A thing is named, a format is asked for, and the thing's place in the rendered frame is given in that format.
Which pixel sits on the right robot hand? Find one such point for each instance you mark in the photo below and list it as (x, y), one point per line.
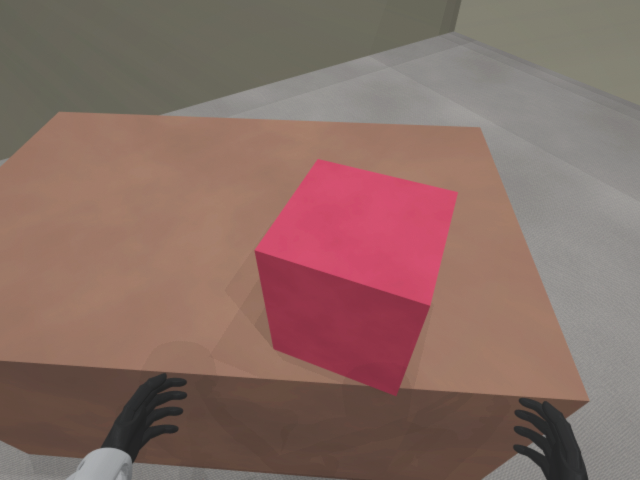
(563, 459)

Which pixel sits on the left robot hand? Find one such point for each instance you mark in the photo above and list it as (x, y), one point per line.
(131, 430)

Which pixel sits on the pedestal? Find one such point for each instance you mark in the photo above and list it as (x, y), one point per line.
(127, 251)

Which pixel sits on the left robot forearm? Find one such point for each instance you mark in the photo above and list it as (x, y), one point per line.
(104, 464)

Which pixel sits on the carton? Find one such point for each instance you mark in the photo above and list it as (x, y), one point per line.
(348, 270)

